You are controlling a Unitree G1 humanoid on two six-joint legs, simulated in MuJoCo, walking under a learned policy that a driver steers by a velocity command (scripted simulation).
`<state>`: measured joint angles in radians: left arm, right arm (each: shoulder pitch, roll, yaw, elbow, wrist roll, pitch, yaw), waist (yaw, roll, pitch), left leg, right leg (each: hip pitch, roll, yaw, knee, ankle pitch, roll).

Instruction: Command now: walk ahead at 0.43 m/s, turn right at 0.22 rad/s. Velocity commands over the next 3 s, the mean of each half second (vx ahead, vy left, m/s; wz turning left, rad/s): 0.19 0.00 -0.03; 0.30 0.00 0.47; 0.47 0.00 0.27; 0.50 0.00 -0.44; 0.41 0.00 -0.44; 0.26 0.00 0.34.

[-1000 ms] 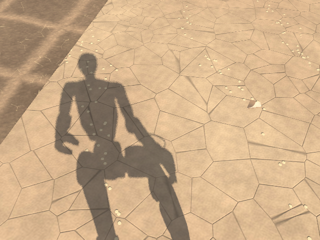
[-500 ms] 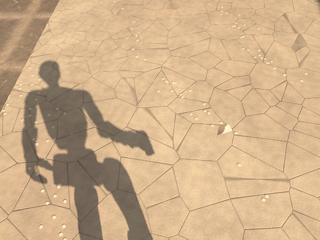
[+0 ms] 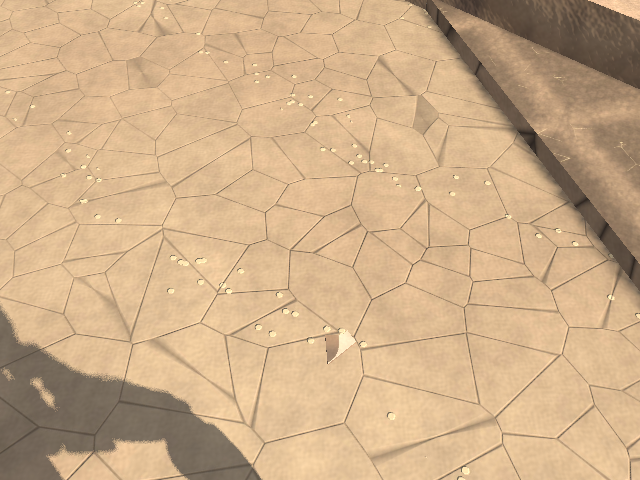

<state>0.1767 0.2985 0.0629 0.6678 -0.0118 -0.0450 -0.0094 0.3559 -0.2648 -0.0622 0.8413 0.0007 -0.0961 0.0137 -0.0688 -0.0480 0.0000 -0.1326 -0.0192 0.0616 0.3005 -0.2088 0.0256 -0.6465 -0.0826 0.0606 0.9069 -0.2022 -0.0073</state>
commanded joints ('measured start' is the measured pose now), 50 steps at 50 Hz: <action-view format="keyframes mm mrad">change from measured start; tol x32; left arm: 1 -64 2 -11 -75 5 -24 -12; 50 56 76 34 102 21 -65 13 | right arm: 1 -87 -168 -34 -67 9 -7 -7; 50 -130 -101 -34 -194 25 47 -13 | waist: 1 28 124 23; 11 95 -175 -455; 30 -26 317 78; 50 103 -67 58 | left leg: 1 -23 220 -115 -116 399 164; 8 25 172 -58 210 585 49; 11 -372 43 -165 860 -521 -83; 27 -153 166 -196 164 47 88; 30 -72 348 -667 -151 -523 260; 41 -201 146 -443 18 -253 137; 45 -768 50 -232 776 -349 14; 50 -720 118 -188 837 -11 -9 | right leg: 1 45 3 -42 -188 145 5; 8 442 95 -82 -471 344 -79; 10 928 -322 360 -368 1097 -310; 27 254 -22 -59 -434 -261 -55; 31 -73 92 -3 74 -298 -17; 42 606 74 -34 -512 19 2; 45 761 -367 632 -732 -568 -235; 50 630 -173 135 -752 -17 -128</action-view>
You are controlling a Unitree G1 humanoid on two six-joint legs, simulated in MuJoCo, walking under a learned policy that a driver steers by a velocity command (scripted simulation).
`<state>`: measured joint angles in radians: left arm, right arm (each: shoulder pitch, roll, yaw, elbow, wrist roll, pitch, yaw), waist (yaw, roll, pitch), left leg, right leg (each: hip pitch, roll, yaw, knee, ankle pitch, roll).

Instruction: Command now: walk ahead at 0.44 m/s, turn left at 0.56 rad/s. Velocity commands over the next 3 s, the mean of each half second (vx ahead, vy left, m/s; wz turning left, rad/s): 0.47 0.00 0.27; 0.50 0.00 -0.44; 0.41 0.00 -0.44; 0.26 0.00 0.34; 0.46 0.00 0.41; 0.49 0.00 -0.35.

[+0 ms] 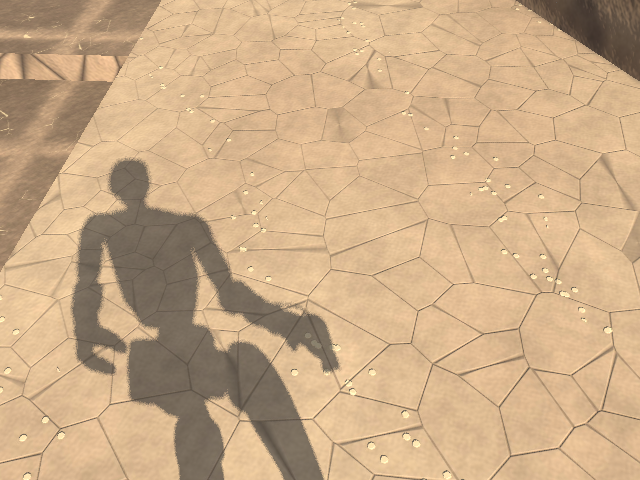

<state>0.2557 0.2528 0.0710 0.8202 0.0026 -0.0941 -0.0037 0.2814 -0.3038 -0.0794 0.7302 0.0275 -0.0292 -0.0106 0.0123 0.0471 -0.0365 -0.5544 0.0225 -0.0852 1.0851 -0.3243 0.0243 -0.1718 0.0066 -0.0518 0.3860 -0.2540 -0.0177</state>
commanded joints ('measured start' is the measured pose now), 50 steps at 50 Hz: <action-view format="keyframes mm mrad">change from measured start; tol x64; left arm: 1 -8 125 27 -42 10 -18 8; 50 -32 144 27 -162 -10 25 -22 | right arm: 1 -66 -48 -13 -93 -1 -20 15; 50 -86 -111 -13 -63 -31 -106 4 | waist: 1 25 -151 84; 50 -8 -55 -26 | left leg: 1 -293 78 -28 43 139 -17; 13 -11 -16 148 -479 175 67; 17 1021 346 -507 -595 95 331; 42 683 247 299 -559 1127 77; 45 -112 -89 147 334 -248 -68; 50 -103 92 -11 94 -16 -26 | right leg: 1 153 -253 195 -230 112 -122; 15 181 -267 -115 174 949 -81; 19 -591 -63 155 1003 -269 -11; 50 110 -196 456 -126 248 -297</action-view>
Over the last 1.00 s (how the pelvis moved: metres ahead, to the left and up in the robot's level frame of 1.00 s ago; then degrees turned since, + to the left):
0.27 -0.05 0.00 18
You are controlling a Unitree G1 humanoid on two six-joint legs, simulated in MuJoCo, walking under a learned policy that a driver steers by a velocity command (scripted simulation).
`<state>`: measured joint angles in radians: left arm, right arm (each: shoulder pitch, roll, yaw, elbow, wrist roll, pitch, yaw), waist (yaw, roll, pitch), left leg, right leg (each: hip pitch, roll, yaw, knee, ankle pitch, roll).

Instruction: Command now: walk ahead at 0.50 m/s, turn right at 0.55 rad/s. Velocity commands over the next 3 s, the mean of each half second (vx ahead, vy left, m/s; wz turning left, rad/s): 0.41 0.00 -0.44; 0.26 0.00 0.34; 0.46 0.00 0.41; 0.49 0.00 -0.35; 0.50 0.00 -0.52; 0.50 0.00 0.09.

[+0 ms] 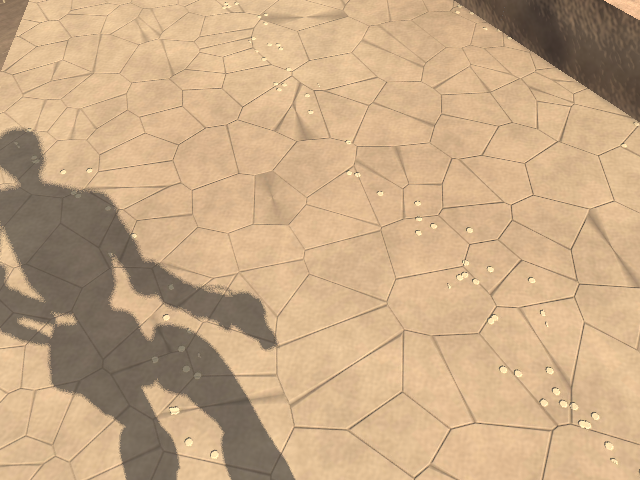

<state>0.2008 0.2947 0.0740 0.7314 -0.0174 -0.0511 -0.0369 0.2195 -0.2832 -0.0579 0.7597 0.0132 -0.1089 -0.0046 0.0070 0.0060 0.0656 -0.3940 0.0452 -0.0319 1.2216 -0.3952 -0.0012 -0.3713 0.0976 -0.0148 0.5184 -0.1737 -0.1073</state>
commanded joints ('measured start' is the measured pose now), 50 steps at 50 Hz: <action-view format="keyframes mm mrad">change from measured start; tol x32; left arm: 1 12 105 26 -81 11 -19 15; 50 78 167 51 -61 12 -26 56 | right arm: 1 -8 -127 -36 -94 -22 -15 -3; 50 -177 -50 -8 -169 6 83 50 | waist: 1 -18 -22 -120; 16 -23 -130 -131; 19 -28 288 -479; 50 62 -128 -33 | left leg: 1 -238 71 -59 -81 68 -16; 16 98 -44 -3 -804 457 26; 19 722 417 -686 -784 708 345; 28 185 137 -189 -859 917 238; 37 -263 -58 -173 -640 -220 68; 41 -417 -22 -77 -171 -31 5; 50 -210 25 40 -462 205 -30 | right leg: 1 263 -273 400 -277 208 -211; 16 256 -169 360 49 333 -24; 20 -312 -28 238 869 -438 148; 35 224 -80 57 -46 -50 106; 39 342 -488 585 -328 -474 -137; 50 255 -358 42 -348 -14 -48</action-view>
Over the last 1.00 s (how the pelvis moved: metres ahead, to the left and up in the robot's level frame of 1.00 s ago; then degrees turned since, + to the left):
0.54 0.05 -0.01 -10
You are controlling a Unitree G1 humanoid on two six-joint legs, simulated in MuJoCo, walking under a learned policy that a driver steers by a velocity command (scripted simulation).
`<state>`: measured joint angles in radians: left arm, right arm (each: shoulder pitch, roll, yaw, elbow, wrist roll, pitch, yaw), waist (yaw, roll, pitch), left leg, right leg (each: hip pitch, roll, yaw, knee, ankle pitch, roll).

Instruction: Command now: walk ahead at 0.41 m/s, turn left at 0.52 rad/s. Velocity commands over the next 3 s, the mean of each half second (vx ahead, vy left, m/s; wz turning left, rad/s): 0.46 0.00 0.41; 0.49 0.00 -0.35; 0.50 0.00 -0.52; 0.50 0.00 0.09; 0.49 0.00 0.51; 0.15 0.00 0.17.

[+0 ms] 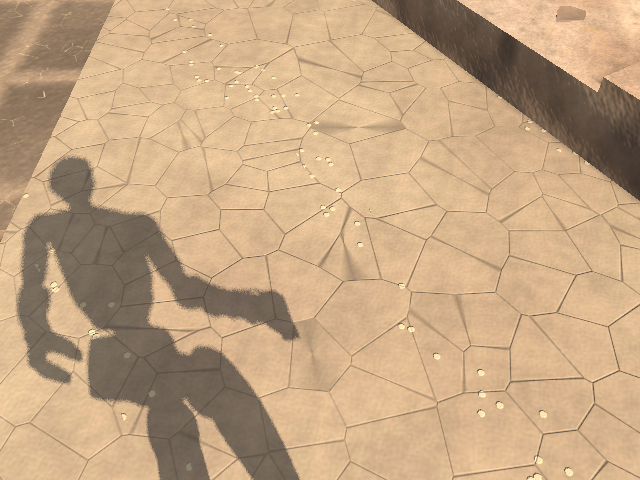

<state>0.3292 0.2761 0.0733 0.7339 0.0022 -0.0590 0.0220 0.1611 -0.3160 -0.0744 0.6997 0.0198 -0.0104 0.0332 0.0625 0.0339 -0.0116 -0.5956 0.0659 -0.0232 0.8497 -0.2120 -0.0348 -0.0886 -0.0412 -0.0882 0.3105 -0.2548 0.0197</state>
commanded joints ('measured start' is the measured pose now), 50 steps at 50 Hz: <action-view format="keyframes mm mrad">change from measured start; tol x32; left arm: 1 -43 197 57 -58 -14 -17 -6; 28 -397 66 -21 -159 -23 -54 -82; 35 93 240 50 -71 -30 -33 -67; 50 6 188 34 -64 -30 7 -9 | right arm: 1 -124 -26 8 -114 0 -14 15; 35 305 -31 30 25 -46 -66 -47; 50 -138 -44 31 -115 -20 -100 -27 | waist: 1 8 -160 47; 8 -164 266 -167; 29 -152 19 86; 35 17 -301 -394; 50 6 -103 8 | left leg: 1 18 1 43 -117 11 13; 7 569 -100 86 -294 -6 153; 9 920 278 -813 -599 -301 417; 16 458 120 -288 -634 231 307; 27 607 146 -116 -658 283 229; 33 625 104 17 -155 984 142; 35 -23 -168 -12 517 -280 18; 36 -148 -108 -128 576 -287 33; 50 153 -63 -42 -268 292 -49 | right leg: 1 -30 -227 103 -132 54 -172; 7 -175 -167 -88 395 382 -61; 10 -852 2 172 1044 -248 8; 23 -534 -27 90 307 430 8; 30 -555 31 64 202 240 -100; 33 -111 95 40 191 233 -182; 35 524 -301 840 92 122 -454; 50 -219 -38 386 -50 158 -241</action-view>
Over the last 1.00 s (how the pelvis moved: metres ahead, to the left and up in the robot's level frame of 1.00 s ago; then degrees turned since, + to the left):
0.38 0.04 0.01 2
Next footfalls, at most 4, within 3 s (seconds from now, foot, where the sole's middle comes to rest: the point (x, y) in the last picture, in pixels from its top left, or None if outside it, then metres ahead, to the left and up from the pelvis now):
0.14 left None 0.17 0.15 -0.78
0.66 right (345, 464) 0.54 0.03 -0.78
1.12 left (253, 355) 0.78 0.26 -0.78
1.64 right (396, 293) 0.98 -0.08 -0.78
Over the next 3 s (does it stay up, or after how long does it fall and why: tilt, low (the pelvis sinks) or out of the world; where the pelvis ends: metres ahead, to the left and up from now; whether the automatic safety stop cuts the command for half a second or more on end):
stays up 1.48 -0.04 -0.01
